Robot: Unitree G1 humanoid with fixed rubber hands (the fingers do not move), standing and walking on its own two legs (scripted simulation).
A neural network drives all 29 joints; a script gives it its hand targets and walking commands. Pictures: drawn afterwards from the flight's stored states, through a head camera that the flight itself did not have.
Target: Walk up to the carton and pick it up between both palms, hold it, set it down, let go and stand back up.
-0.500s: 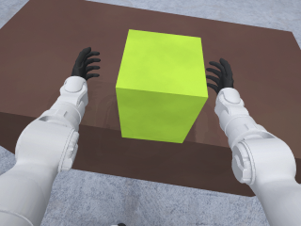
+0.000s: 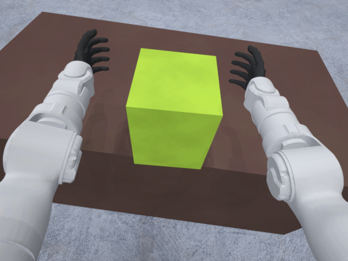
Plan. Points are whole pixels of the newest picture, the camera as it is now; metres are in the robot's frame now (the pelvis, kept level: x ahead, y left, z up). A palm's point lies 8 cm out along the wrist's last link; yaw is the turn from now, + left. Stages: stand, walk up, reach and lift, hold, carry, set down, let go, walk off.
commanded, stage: set down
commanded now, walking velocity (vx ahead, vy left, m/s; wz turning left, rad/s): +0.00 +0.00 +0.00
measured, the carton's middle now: (172, 112) +0.49 -0.01 +0.02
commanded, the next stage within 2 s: none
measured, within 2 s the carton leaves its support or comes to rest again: neither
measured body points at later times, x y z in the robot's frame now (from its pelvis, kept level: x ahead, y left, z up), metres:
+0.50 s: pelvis +0.00 +0.00 +0.01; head +0.03 +0.02 +0.46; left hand +0.48 +0.20 +0.15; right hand +0.46 -0.18 +0.15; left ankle +0.03 +0.12 -0.73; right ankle +0.01 -0.09 -0.73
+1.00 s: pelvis +0.00 +0.01 +0.01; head +0.01 +0.02 +0.46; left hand +0.40 +0.21 +0.09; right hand +0.39 -0.17 +0.09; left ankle +0.03 +0.12 -0.73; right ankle +0.01 -0.09 -0.73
